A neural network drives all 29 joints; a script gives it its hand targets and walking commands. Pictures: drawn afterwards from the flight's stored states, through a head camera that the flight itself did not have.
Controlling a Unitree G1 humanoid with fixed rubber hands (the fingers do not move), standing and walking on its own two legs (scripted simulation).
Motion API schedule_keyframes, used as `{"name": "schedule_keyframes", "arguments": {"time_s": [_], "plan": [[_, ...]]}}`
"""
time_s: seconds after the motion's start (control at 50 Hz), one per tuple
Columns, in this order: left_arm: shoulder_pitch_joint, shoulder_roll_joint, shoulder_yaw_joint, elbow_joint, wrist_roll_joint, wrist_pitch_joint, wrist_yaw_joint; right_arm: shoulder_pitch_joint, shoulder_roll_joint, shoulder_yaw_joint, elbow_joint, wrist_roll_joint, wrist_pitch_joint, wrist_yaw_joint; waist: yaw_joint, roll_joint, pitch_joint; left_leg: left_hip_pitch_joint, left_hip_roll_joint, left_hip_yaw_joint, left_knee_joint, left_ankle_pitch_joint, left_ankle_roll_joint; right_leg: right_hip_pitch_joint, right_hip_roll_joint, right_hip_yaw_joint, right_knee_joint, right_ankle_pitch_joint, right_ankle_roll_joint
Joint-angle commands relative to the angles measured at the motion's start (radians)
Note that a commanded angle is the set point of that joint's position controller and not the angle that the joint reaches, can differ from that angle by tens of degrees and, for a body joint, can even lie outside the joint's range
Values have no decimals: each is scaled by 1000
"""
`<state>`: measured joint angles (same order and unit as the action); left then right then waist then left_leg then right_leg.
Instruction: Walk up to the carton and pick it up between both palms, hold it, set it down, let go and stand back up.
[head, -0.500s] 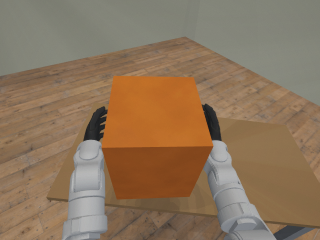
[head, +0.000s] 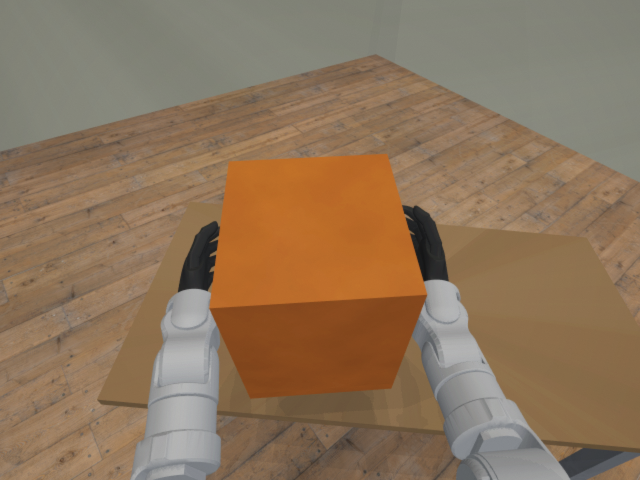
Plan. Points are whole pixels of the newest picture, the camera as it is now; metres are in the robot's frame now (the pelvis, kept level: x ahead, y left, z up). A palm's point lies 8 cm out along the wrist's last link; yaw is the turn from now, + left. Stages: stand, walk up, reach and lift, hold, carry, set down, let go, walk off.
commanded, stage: set down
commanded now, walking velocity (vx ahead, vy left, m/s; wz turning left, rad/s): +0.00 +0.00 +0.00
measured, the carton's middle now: (315, 282) +0.37 +0.03 +0.07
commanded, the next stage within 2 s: none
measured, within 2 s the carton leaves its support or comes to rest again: neither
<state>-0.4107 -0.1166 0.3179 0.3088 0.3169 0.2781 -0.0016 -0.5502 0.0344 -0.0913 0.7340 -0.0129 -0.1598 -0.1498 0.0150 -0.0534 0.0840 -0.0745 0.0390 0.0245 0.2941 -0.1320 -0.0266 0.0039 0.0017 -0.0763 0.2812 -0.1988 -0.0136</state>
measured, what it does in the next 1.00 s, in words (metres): stands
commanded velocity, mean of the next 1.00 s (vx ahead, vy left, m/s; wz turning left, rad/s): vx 0.00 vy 0.00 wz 0.00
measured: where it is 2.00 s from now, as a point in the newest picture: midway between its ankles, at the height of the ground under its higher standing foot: outside the picture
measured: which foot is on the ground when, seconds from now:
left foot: down 0.00-1.00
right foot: down 0.00-1.00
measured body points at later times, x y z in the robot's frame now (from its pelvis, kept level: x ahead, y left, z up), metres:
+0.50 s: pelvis +0.00 -0.01 +0.00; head +0.04 +0.02 +0.45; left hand +0.36 +0.17 +0.02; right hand +0.40 -0.12 +0.06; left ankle +0.02 +0.14 -0.75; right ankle -0.02 -0.10 -0.75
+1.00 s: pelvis +0.01 -0.01 +0.00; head +0.08 +0.00 +0.44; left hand +0.36 +0.18 -0.02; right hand +0.42 -0.11 +0.03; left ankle +0.02 +0.14 -0.75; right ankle -0.02 -0.10 -0.75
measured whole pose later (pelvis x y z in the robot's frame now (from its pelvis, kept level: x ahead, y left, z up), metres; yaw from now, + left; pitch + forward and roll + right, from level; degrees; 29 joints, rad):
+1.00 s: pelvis +0.01 -0.01 +0.00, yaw +0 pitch +12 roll -1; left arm -0.49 -0.08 0.42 0.90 0.25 -0.25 0.11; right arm -0.70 0.04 -0.30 1.12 -0.26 -0.43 -0.09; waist 0.06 -0.01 -0.08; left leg -0.43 0.06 0.02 0.35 -0.13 -0.04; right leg -0.35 0.02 -0.08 0.33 -0.19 -0.03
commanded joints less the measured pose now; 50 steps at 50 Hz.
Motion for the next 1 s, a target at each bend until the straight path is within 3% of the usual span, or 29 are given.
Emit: {"name": "schedule_keyframes", "arguments": {"time_s": [0.0, 0.04, 0.06, 0.1, 0.12, 0.16, 0.18, 0.2, 0.24, 0.3, 0.34, 0.38, 0.4, 0.46, 0.5, 0.54, 0.58, 0.64, 0.68, 0.7, 0.72, 0.76, 0.78, 0.84, 0.86, 0.9, 0.92, 0.96, 0.98], "plan": [[-630, -447, -442, -110, -67, -111, -117, -624, 435, 291, -204, -56, -92, 131, -5, 53, -477, 139, -47, 63, 13, 302, 1, 87, 9, -31, 6, 429, 70], [-661, -475, -448, -111, -60, -143, -102, -614, 454, 278, -156, -72, -113, 138, -8, 68, -504, 155, -44, 63, 17, 344, -12, 69, 15, -41, 1, 423, 57], [-662, -481, -452, -116, -57, -152, -93, -616, 439, 275, -136, -76, -122, 142, 9, 84, -520, 173, -39, 64, 24, 361, -17, 52, 19, -40, 1, 416, 55], [-662, -467, -419, -33, -38, -168, -90, -604, 419, 216, -70, -98, -120, 150, -9, 92, -484, 195, -33, 59, 16, 334, -17, -11, 25, -54, -22, 324, 44], [-674, -466, -404, -23, -24, -180, -87, -612, 424, 211, -37, -108, -125, 154, 10, 98, -478, 188, -32, 68, 14, 315, -15, -18, 24, -52, -27, 296, 43], [-672, -483, -416, 12, -34, -199, -84, -598, 412, 160, -14, -140, -145, 162, -18, 101, -497, 201, -28, 69, 26, 330, -22, -49, 27, -60, -30, 277, 32], [-698, -516, -445, -25, -47, -224, -67, -633, 427, 168, -23, -144, -168, 165, -2, 124, -567, 207, -25, 69, 36, 368, -31, -70, 28, -66, -28, 289, 30], [-741, -539, -476, -39, -63, -249, -57, -626, 443, 174, -12, -149, -181, 163, -16, 126, -623, 242, -22, 63, 59, 440, -45, -85, 42, -78, -23, 318, 24], [-734, -538, -474, -9, -49, -284, -34, -619, 444, 175, 2, -154, -201, 173, 2, 142, -677, 261, -18, 65, 87, 537, -57, -100, 42, -70, -21, 358, 19], [-728, -538, -437, 41, -47, -320, -19, -636, 435, 166, 34, -152, -208, 183, 20, 125, -681, 235, -11, 60, 82, 522, -51, -90, 47, -64, -13, 382, 17], [-728, -524, -410, 105, -35, -331, -22, -633, 454, 143, 71, -179, -208, 183, 18, 98, -636, 162, -18, 65, 63, 428, -37, -43, 27, -46, -13, 378, 16], [-745, -510, -364, 113, -17, -354, -18, -637, 474, 155, 100, -184, -207, 194, 64, 95, -636, 114, -20, 82, 44, 388, -25, -18, 17, -30, -1, 366, 24], [-754, -508, -359, 140, -17, -354, -17, -655, 453, 120, 98, -195, -211, 192, 46, 108, -629, 109, -20, 81, 40, 367, -27, -33, 17, -37, 0, 360, 24], [-766, -510, -338, 160, -10, -392, -10, -649, 480, 109, 135, -205, -222, 200, 62, 81, -665, 74, -20, 93, 32, 346, -18, -20, 16, -22, 4, 373, 27], [-782, -504, -332, 176, -18, -431, -1, -660, 501, 136, 120, -203, -230, 211, 93, 81, -742, 35, -24, 103, 46, 369, -13, 3, 6, -6, 28, 443, 38], [-802, -500, -295, 229, -9, -454, -3, -657, 516, 119, 158, -227, -233, 208, 81, 47, -710, -29, -28, 103, 28, 325, -1, 46, -3, 2, 41, 490, 49], [-817, -489, -278, 236, -4, -482, -5, -647, 520, 117, 196, -241, -228, 211, 96, 51, -722, -72, -30, 106, 26, 305, 3, 66, -10, 8, 63, 522, 57], [-816, -477, -232, 315, 3, -510, -18, -662, 544, 111, 200, -264, -240, 199, 103, 2, -751, -141, -35, 116, 16, 273, 16, 126, -21, 25, 87, 598, 74], [-843, -462, -216, 331, -5, -545, -22, -654, 552, 96, 236, -289, -245, 195, 83, -13, -744, -168, -37, 110, 10, 266, 20, 150, -30, 30, 99, 633, 81], [-818, -467, -211, 344, 12, -549, -18, -673, 564, 112, 224, -274, -252, 197, 109, 5, -762, -176, -38, 114, 20, 283, 17, 138, -32, 36, 113, 665, 83], [-832, -497, -244, 343, -9, -567, -16, -667, 571, 104, 220, -287, -258, 197, 78, 5, -785, -165, -35, 106, 25, 301, 11, 134, -23, 26, 109, 663, 75], [-834, -489, -234, 356, 5, -581, -22, -625, 568, 74, 297, -313, -262, 189, 50, 15, -750, -164, -35, 100, 33, 319, 7, 132, -26, 27, 113, 705, 77], [-831, -496, -252, 362, -17, -596, -19, -630, 579, 99, 273, -300, -272, 184, 57, -4, -804, -173, -36, 96, 45, 340, 8, 133, -22, 27, 125, 739, 77], [-873, -517, -284, 339, -21, -638, -5, -617, 595, 88, 325, -310, -287, 183, 41, 40, -851, -146, -31, 95, 66, 376, -6, 89, -9, 20, 127, 721, 63], [-853, -506, -280, 345, -19, -641, -2, -576, 577, 60, 378, -325, -286, 176, 20, 61, -841, -157, -29, 89, 74, 381, -9, 79, -10, 18, 133, 725, 59], [-806, -524, -287, 382, -16, -656, 3, -607, 590, 99, 336, -312, -300, 180, 54, 56, -853, -165, -30, 89, 93, 431, -16, 83, -6, 25, 137, 774, 54], [-824, -529, -295, 408, -15, -652, 2, -596, 581, 65, 349, -325, -295, 178, 18, 71, -820, -168, -33, 84, 90, 408, -21, 65, -10, 19, 134, 744, 57], [-845, -553, -320, 402, -32, -672, 10, -617, 577, 53, 346, -331, -308, 178, 13, 71, -870, -141, -18, 69, 93, 416, -29, 23, 10, 6, 132, 699, 46], [-855, -546, -303, 399, -31, -680, 16, -614, 563, 55, 361, -333, -307, 181, 27, 90, -850, -144, -17, 75, 98, 414, -34, -8, 11, 8, 127, 663, 42]]}}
